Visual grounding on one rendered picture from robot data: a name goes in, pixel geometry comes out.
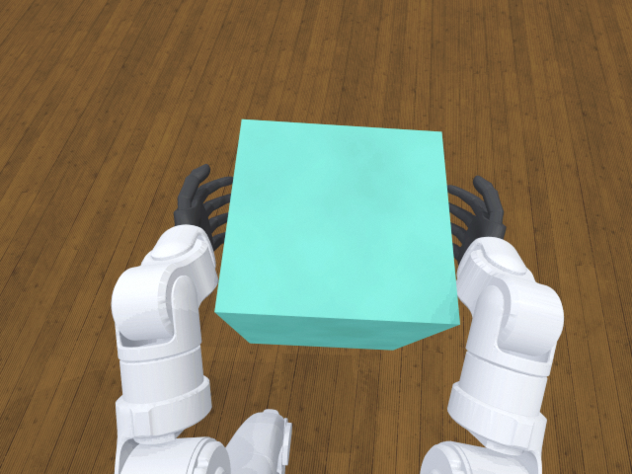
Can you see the robot right upper arm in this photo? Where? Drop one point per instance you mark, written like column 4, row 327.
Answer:
column 450, row 457

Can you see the left robot hand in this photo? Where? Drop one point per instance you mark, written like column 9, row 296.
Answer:
column 191, row 207

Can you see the carton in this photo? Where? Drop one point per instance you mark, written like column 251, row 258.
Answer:
column 337, row 236

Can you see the right robot hand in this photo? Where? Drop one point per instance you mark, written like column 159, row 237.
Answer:
column 488, row 221

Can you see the right robot forearm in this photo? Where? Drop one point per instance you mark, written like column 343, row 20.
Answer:
column 511, row 344

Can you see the robot left upper arm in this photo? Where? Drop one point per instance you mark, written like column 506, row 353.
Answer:
column 189, row 455

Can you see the left robot forearm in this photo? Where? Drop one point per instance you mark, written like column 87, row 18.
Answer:
column 155, row 309

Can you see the robot left thigh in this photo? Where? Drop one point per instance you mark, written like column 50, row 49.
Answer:
column 260, row 445

